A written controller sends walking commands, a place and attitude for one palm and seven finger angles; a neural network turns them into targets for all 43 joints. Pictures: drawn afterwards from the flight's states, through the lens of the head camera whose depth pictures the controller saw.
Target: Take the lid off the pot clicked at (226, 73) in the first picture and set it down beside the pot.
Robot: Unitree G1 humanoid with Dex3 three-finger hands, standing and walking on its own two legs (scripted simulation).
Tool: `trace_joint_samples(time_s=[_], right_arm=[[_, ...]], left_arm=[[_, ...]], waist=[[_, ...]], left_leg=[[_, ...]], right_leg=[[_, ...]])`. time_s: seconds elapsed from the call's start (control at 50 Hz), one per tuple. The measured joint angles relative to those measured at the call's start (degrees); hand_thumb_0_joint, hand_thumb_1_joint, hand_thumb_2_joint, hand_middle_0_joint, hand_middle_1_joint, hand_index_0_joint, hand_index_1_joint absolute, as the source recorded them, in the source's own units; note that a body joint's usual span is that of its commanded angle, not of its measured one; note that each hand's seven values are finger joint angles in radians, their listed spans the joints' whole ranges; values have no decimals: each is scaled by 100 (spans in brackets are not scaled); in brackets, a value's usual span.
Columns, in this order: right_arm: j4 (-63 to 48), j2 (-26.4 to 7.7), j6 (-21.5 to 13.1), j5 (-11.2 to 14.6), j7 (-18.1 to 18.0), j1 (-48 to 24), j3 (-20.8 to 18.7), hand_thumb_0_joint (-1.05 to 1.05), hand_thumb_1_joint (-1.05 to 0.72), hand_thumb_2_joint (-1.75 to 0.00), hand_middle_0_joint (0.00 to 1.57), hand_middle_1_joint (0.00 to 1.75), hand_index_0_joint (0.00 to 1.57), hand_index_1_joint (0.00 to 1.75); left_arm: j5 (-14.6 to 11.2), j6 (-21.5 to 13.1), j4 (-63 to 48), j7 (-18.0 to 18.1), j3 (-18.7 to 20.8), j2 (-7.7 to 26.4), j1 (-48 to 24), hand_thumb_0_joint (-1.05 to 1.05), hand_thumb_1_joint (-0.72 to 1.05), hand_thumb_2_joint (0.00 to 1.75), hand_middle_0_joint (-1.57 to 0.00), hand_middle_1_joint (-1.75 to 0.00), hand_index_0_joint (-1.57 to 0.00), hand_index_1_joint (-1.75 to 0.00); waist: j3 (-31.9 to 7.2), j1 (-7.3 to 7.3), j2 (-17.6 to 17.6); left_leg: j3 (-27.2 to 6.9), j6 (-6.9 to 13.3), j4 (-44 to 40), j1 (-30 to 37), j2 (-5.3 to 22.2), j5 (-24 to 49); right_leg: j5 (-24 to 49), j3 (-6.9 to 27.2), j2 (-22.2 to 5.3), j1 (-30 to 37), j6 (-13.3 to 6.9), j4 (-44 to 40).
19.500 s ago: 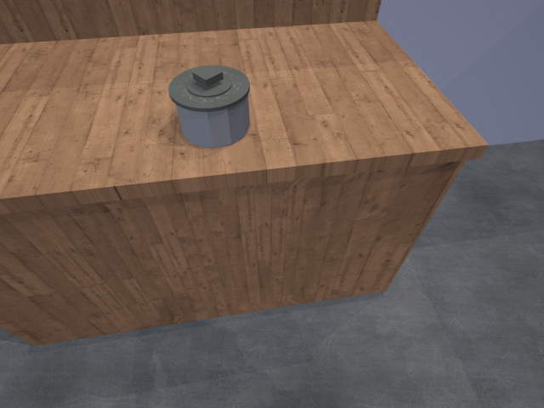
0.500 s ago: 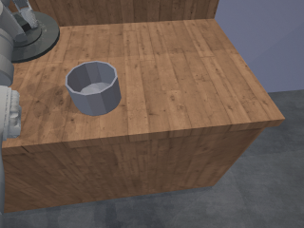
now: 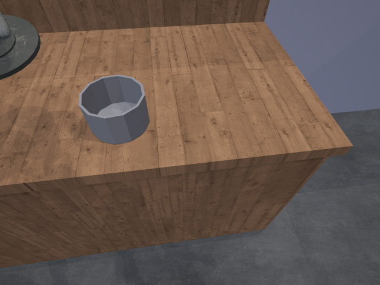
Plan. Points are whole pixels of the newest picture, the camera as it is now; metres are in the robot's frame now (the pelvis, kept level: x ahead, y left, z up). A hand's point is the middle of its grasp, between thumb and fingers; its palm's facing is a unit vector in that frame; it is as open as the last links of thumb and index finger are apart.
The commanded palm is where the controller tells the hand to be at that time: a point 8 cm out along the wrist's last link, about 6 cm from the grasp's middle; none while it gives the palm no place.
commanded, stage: move the lid sideways beside the pot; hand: left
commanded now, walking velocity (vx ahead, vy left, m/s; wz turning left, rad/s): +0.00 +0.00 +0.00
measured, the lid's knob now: out of the picture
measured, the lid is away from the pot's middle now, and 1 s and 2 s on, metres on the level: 0.17 0.22 0.24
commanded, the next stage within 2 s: lower the lid onto the table in 0.64 s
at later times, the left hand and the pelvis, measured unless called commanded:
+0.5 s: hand out of the picture +0.46 +0.36 +0.29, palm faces -0.19 -0.17 -0.97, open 6.6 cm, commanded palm +0.48 +0.36 +0.36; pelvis +0.01 +0.00 +0.00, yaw +0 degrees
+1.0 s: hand out of the picture +0.47 +0.36 +0.28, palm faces -0.20 -0.25 -0.95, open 6.6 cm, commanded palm +0.49 +0.37 +0.34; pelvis +0.02 +0.00 +0.00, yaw -1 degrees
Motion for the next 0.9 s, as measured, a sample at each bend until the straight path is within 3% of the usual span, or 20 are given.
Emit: trace_joint_samples(time_s=[0.42, 0.58, 0.78, 0.9], right_arm=[[-41, -67, 37, 64, -45, -25, 21, 1, -90, -89, 20, 30, 20, 30], [-89, -76, 109, 64, -51, -81, 63, 1, -90, -89, 20, 30, 20, 30], [-84, -73, 135, 94, -51, -29, 67, 1, -90, -89, 20, 30, 20, 30], [-56, -119, 76, 90, 1, 23, 33, 1, -90, -89, 20, 30, 20, 30]], left_arm=[[71, -212, 62, -104, 77, 620, -5, 5, 25, 70, -59, -101, -82, -108], [145, -349, 122, -105, 297, 823, 9, 5, 25, 70, -58, -101, -82, -108], [139, -301, 202, -163, 190, 915, -86, 5, 25, 70, -59, -101, -82, -108], [88, -67, 455, -182, 176, 856, -259, 5, 25, 70, -58, -101, -82, -108]], waist=[[91, 42, 1], [133, 37, 48], [156, 14, 4], [158, -32, 15]], left_leg=[[-11, -19, 35, -52, 43, -82], [14, -18, 66, -92, 58, -113], [10, -33, 99, -111, 87, -157], [4, -28, 105, -115, 75, -170]], right_leg=[[7, -2, 47, 19, -13, -128], [-12, 25, 56, -32, -10, -98], [-20, 27, 87, -26, -26, -124], [-31, 19, 76, -22, -19, -128]])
